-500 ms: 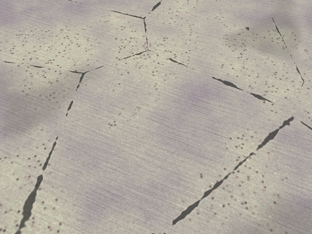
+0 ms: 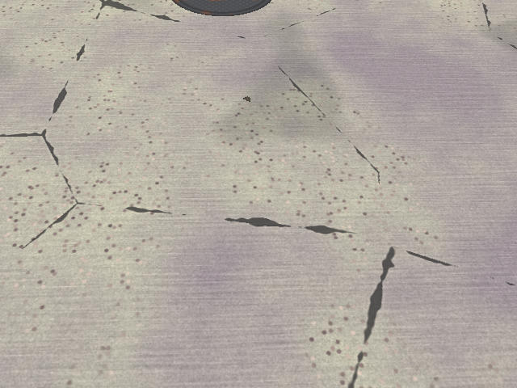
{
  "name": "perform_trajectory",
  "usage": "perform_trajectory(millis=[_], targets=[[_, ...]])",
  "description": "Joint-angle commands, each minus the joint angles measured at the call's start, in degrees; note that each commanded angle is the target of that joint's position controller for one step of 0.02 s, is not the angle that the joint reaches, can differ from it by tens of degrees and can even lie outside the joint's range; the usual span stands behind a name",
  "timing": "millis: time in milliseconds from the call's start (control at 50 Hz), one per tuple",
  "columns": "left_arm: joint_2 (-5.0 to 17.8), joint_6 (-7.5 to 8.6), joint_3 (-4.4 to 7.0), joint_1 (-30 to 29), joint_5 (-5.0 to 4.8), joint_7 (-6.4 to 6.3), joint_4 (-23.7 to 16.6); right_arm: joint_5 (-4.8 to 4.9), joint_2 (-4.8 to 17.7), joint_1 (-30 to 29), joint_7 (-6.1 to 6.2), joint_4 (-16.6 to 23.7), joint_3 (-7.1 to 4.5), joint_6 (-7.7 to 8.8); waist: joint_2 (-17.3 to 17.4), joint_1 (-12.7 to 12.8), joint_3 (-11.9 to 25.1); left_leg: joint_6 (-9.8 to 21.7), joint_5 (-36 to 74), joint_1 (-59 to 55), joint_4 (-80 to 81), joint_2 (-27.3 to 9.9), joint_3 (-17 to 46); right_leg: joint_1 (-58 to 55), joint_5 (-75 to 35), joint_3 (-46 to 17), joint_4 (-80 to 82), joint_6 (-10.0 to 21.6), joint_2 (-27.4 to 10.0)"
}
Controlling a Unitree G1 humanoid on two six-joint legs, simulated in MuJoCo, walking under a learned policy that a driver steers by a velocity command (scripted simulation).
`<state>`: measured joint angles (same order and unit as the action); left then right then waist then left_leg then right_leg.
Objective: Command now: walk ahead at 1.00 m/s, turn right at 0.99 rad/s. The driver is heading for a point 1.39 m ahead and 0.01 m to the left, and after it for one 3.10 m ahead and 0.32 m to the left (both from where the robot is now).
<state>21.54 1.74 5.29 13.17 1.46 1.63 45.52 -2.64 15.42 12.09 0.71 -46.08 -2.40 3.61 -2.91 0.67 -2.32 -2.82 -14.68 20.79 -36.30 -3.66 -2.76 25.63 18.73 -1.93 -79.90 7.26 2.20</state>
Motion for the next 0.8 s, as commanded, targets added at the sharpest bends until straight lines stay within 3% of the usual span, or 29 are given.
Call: perform_trajectory(millis=[20,60,140,160,180,200,240,280,300,320,340,360,380,400,420,440,460,480,520,560,580,600,640,700,720,740,760,780,800], targets=[[-4.41,-1.59,-2.08,-3.33,0.74,2.38,-7.63,0.83,2.73,6.8,-0.17,-2.11,-0.87,1.22,11.34,-0.73,-1.23,4.93,-11.42,-10.34,24.37,-13.65,16.2,17.85,-4.15,-2.79,1.13,-1.16,-7.92],[-3.85,-2.37,-2.39,-6.64,0.65,2.54,-9.81,1.3,3.58,6.2,-0.9,-2.52,-1.22,2.42,8.96,0.18,-1.1,4.97,-1.57,-10.1,26.99,-13.24,8.15,18.49,-9.61,-1.53,4.46,-1.62,-8.0],[-1.94,-2.41,-2.77,-13.71,0.14,3.16,-12.56,0.91,4.97,6.78,-1.06,-3.33,-1.44,3.76,5.95,0.62,-3.82,5.3,9.84,-11.72,31.84,-10.01,-4.63,16.38,-19.77,1.59,20.85,-0.8,-6.92],[-2.08,-2.27,-2.98,-14.49,0.09,3.47,-11.98,0.82,5.28,8.38,-0.98,-4.01,-1.44,3.73,4.73,-0.17,-4.19,5.44,12.36,-13.85,33.08,-8.52,-7.39,14.92,-20.9,3.38,24.95,0.06,-5.74],[-3.24,-1.89,-3.61,-16.48,0.45,3.78,-13.02,0.69,6.81,10.0,-0.98,-4.39,-1.59,3.77,5.68,-0.4,-6.13,6.18,15.35,-13.82,34.06,-10.51,-8.09,13.17,-20.55,4.49,30.37,0.92,-6.11],[-3.15,-1.57,-3.81,-18.35,0.71,3.8,-12.9,0.78,6.87,11.63,-0.9,-5.3,-1.46,3.62,4.17,-1.12,-7.4,6.6,20.88,-15.9,35.2,-10.6,-9.43,11.61,-19.81,6.66,34.1,1.92,-4.82],[-2.35,-0.95,-3.73,-18.39,0.88,3.22,-11.86,0.83,9.18,14.01,-0.38,-6.19,-1.55,2.83,5.87,-0.73,-6.06,7.09,44.36,-22.73,31.13,-11.18,-11.51,6.46,-16.22,10.19,39.41,3.65,-0.83],[0.01,-0.31,-2.86,-11.07,1.08,2.29,-9.45,0.62,13.15,14.93,0.5,-6.55,-2.09,1.32,9.32,3.87,0.18,7.65,70.92,-29.17,16.15,-13.0,-12.04,-1.98,-7.76,11.53,41.3,5.1,3.82],[1.61,-0.03,-1.95,-0.84,0.86,1.7,-6.27,0.41,14.62,14.07,0.87,-6.31,-2.41,0.42,10.75,8.44,5.46,8.06,75.47,-27.95,3.21,-13.69,-11.62,-12.14,-4.37,10.71,42.76,6.26,5.16],[3.59,0.21,-0.66,10.88,1.15,0.82,-2.04,0.77,14.41,12.33,0.96,-5.53,-2.4,-0.09,9.08,13.89,10.59,7.72,67.4,-19.48,-14.29,-11.95,-12.13,-27.9,-5.92,7.41,48.55,7.7,4.31],[8.28,0.04,0.76,11.08,2.08,-0.3,-1.06,1.12,6.78,15.74,-0.35,-3.37,-0.97,0.18,-1.81,8.13,15.98,6.4,15.98,1.95,-34.89,-5.99,-9.93,-45.92,9.54,-11.93,47.66,9.45,-9.27],[12.04,-0.27,1.73,11.0,0.97,-0.49,-2.18,2.57,5.74,16.15,-1.26,0.36,-0.78,1.25,-9.58,5.0,24.03,5.27,-12.8,17.38,-50.71,3.03,-1.35,-53.55,19.26,-43.21,59.19,14.68,-20.65],[10.08,-0.16,1.77,10.99,0.85,-0.94,-1.16,2.82,8.76,5.64,-0.91,2.43,-1.44,2.07,-0.9,7.71,16.83,6.51,-6.17,24.98,-51.98,0.77,4.98,-50.16,10.19,-39.09,63.55,12.42,-18.66],[8.16,0.57,1.54,9.46,0.35,-1.45,0.47,3.22,6.9,4.0,-0.81,2.83,-0.81,2.71,1.69,5.61,8.21,6.83,-2.64,25.8,-48.14,-1.5,4.53,-41.24,0.42,-30.62,64.01,11.77,-17.91],[5.37,1.36,0.94,7.38,0.53,-1.57,1.07,2.49,5.97,3.95,-0.94,1.88,-0.48,2.68,6.18,2.95,3.99,6.83,-1.55,22.34,-42.81,-3.55,5.02,-32.55,-4.6,-24.75,64.81,9.68,-15.36],[3.07,1.98,0.12,5.22,0.37,-1.84,1.49,1.46,4.69,5.01,-1.31,1.44,-0.27,1.87,6.82,-0.03,2.03,6.58,-1.05,18.44,-39.29,-4.67,5.59,-26.07,-6.33,-19.89,66.07,8.04,-12.56],[0.93,2.6,-0.7,4.42,0.09,-2.0,1.74,0.74,3.68,7.09,-1.83,0.84,0.04,0.78,4.41,-1.92,1.75,5.8,-0.85,15.06,-36.61,-5.42,5.78,-21.42,-7.41,-17.78,67.68,8.13,-11.63],[-0.82,3.34,-1.27,5.08,-0.37,-1.98,2.47,0.35,3.26,6.11,-2.25,0.99,0.04,-0.06,3.97,-2.43,0.4,5.09,-1.62,15.16,-34.45,-6.06,5.52,-19.71,-8.85,-16.02,69.17,8.04,-10.43],[-0.76,4.41,-1.38,7.49,-1.34,-1.7,3.89,-0.04,2.33,-0.22,-3.03,3.23,0.43,-0.87,3.01,-1.7,-3.61,3.78,0.09,19.4,-28.42,-6.83,3.2,-17.62,-11.81,-11.74,73.1,7.86,-8.81],[-0.52,5.06,-1.47,9.39,-1.42,-1.16,4.63,0.17,1.93,-8.18,-3.47,6.62,1.06,-0.59,2.57,-0.32,-6.89,3.49,8.41,20.21,-17.98,-6.17,0.69,-15.39,-20.24,-7.1,75.64,7.29,-6.61],[-1.0,5.24,-1.66,9.35,-1.62,-0.89,4.78,0.56,1.65,-9.69,-3.75,6.86,1.31,-0.48,3.33,0.05,-6.41,3.77,13.68,17.47,-12.9,-4.77,-0.78,-14.68,-23.22,-4.19,76.34,6.18,-4.52],[0.01,5.74,-1.55,9.85,-1.85,-0.88,4.83,0.8,0.82,-11.32,-4.13,8.18,1.94,-0.01,1.2,0.12,-7.02,4.55,19.16,12.51,-5.94,-4.65,-1.06,-12.06,-28.03,-3.63,77.36,5.67,-5.61],[1.0,6.38,-1.62,12.72,-2.48,-1.11,6.67,1.49,1.59,-14.75,-4.27,8.96,1.98,0.34,2.29,1.34,-7.36,6.52,27.84,6.61,1.03,-1.95,-2.97,-15.03,-35.26,-2.95,81.9,4.51,-7.9],[5.81,5.78,-0.75,12.96,-1.22,-1.79,7.58,1.3,5.53,-10.59,-3.45,7.43,0.79,0.24,0.69,-1.36,-1.28,8.91,21.48,2.65,4.21,4.31,-5.49,-30.6,-64.17,0.72,73.7,2.07,-9.9],[6.97,4.99,-0.48,13.58,-0.03,-2.21,7.95,1.35,7.06,-6.35,-2.88,6.27,0.17,0.19,-0.77,-3.59,2.45,9.81,15.88,-1.22,3.21,7.12,-6.59,-34.02,-74.97,2.06,65.27,1.11,-11.01],[7.42,3.98,-0.24,12.86,1.16,-2.84,8.14,1.58,8.72,2.98,-2.13,3.5,-0.68,0.05,-2.09,-7.99,6.95,10.85,10.99,-9.78,1.89,9.09,-6.5,-33.53,-79.64,3.32,53.05,0.55,-11.83],[7.49,3.0,-0.21,10.2,2.0,-3.4,7.7,1.59,10.4,15.48,-1.33,-0.41,-1.81,-0.36,-1.68,-14.7,11.83,12.33,7.39,-21.42,3.39,8.87,-6.13,-28.91,-77.03,5.75,35.38,-0.14,-10.82],[4.18,3.2,-1.03,8.57,2.23,-3.36,6.14,1.19,14.77,24.93,-0.46,-2.15,-3.45,-0.94,2.92,-17.33,15.94,15.62,-6.02,-32.93,0.46,-0.04,6.04,-16.51,-54.21,6.6,9.75,-0.64,-6.25],[-3.35,4.75,-2.64,15.46,-1.29,-1.31,3.38,1.09,18.92,21.14,-1.02,-2.97,-4.74,-1.22,27.67,-7.11,22.15,27.68,-16.94,-48.48,14.06,-14.86,47.15,11.02,4.5,1.89,-12.99,-5.12,5.77]])
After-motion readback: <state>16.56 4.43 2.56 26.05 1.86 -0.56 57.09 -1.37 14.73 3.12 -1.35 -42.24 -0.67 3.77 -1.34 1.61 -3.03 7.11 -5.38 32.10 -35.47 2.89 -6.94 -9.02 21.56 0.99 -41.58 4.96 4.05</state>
